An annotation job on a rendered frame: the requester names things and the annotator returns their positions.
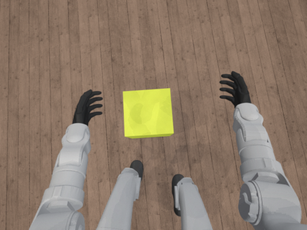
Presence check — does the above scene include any robot left thigh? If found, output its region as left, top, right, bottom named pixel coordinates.
left=96, top=172, right=141, bottom=230

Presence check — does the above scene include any left robot upper arm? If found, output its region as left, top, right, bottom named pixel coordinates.
left=30, top=210, right=85, bottom=230

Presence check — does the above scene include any left robot hand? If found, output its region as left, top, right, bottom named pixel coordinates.
left=72, top=89, right=103, bottom=126

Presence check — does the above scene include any left robot forearm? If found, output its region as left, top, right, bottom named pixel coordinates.
left=29, top=123, right=91, bottom=230

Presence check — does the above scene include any carton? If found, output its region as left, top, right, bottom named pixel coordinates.
left=123, top=88, right=174, bottom=138

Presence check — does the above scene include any right robot upper arm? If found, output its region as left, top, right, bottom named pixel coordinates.
left=238, top=180, right=307, bottom=230

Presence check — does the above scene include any right robot forearm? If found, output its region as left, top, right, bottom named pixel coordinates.
left=233, top=103, right=302, bottom=221

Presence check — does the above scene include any robot right shin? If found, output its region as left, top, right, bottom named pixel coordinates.
left=178, top=177, right=198, bottom=189

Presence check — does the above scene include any right robot hand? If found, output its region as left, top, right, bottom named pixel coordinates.
left=220, top=71, right=251, bottom=107

